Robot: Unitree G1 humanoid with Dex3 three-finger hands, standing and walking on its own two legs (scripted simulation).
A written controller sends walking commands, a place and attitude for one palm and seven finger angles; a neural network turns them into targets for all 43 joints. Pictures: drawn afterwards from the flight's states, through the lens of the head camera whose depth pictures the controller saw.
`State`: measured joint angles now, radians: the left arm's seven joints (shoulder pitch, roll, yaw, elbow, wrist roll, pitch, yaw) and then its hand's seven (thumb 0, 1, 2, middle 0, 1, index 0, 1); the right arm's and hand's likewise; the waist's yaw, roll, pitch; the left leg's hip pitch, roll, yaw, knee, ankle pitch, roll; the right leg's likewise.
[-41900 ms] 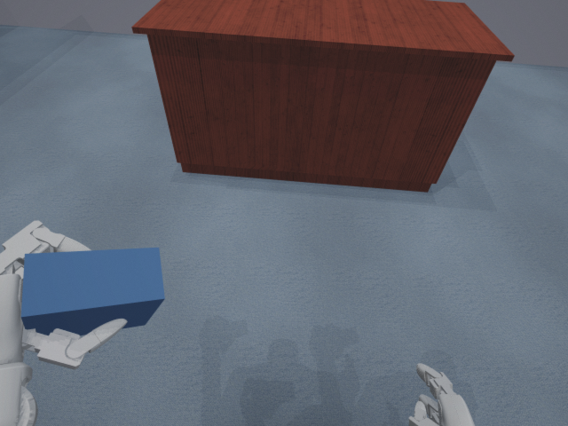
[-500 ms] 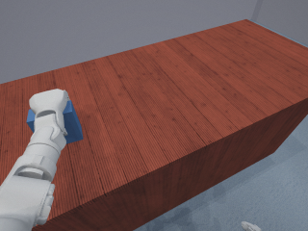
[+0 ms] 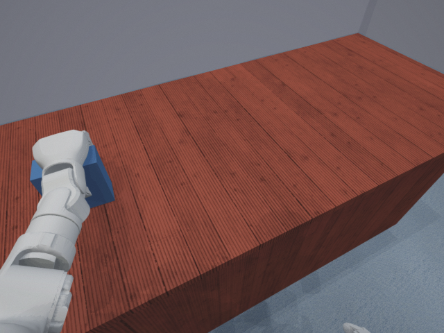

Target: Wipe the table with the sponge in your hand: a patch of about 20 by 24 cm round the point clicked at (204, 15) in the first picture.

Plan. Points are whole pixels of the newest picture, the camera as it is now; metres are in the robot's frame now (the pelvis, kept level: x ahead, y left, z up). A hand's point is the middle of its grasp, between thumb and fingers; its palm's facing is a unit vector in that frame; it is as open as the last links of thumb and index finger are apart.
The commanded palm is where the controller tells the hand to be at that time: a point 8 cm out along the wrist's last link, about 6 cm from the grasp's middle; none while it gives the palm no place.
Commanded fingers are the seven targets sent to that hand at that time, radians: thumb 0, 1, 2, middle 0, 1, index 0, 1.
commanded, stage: slide back across to the first lane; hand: left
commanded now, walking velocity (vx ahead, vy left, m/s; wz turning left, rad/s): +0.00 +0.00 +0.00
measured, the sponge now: (79, 187) +0.38 +0.32 +0.04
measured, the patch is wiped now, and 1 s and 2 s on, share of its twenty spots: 1.00 1.00 1.00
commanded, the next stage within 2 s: wipe back along the first lane in 0.32 s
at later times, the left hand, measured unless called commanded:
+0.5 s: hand (42, 186) +0.35 +0.36 +0.08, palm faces -0.07 -0.03 -1.00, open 9.9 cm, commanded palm +0.32 +0.34 +0.13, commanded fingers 0.00 0.10 1.30 -1.20 -1.60 -1.20 -1.60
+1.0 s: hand (45, 209) +0.30 +0.33 +0.08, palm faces +0.00 -0.04 -1.00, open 9.9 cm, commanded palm +0.27 +0.31 +0.11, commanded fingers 0.00 0.10 1.30 -1.20 -1.60 -1.20 -1.60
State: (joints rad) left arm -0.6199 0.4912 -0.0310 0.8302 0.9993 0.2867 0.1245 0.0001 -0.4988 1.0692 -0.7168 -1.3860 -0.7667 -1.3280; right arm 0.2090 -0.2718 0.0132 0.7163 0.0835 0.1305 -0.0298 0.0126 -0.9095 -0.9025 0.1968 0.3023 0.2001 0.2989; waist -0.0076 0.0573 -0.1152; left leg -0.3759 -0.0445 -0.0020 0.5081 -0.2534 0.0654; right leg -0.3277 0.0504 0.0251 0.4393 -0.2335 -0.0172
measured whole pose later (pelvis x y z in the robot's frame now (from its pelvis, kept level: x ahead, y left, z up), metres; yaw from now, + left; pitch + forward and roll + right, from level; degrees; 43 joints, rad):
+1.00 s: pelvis +0.00 -0.01 +0.00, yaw +2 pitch +2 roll -1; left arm -0.24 0.51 -0.01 0.41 0.95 0.29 0.08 -0.01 -0.48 1.07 -0.68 -1.42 -0.73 -1.37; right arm 0.12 -0.29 0.02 0.68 0.08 0.13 -0.02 0.01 -0.91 -0.90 0.20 0.30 0.20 0.30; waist 0.06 0.08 -0.09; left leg -0.27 -0.05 -0.03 0.48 -0.25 0.06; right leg -0.22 0.05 0.00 0.41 -0.24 -0.03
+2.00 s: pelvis -0.01 -0.01 +0.00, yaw +1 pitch -2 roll -1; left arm 0.13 0.42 -0.10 -0.06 0.96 0.45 0.10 0.01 -0.47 1.07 -0.67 -1.43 -0.72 -1.38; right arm 0.02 -0.26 0.04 0.66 0.07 0.10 0.00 0.02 -0.91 -0.90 0.20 0.30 0.20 0.30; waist 0.11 0.11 -0.07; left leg -0.20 -0.04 -0.01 0.49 -0.25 0.05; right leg -0.17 0.05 0.02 0.45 -0.25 -0.04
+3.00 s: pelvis -0.02 -0.04 +0.00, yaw +1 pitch -5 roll +0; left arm 0.11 0.49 -0.06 -0.08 0.88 0.41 0.00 -0.01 -0.50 1.07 -0.72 -1.38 -0.77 -1.31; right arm 0.01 -0.27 0.04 0.70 0.05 0.04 -0.06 0.02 -0.91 -0.90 0.20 0.30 0.20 0.30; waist 0.13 0.10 -0.02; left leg -0.14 -0.02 -0.03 0.47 -0.23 0.02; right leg -0.10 0.08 0.00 0.42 -0.23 -0.07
